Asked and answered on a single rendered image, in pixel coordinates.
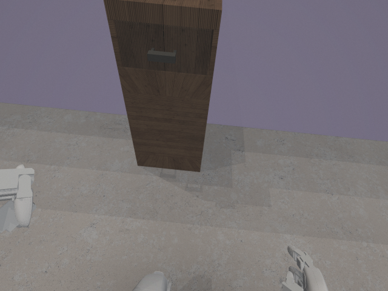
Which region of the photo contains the robot left hand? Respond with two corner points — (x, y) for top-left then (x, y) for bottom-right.
(0, 164), (36, 233)

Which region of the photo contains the cabinet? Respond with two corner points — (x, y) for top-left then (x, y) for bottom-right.
(104, 0), (222, 172)

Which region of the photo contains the robot right hand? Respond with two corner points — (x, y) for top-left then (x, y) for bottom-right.
(283, 245), (329, 291)

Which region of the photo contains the drawer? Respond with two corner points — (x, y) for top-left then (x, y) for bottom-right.
(115, 20), (212, 75)

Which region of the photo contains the left robot thigh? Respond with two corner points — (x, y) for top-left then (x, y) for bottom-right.
(132, 273), (172, 291)

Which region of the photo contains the handle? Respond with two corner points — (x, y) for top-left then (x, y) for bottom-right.
(147, 48), (176, 64)

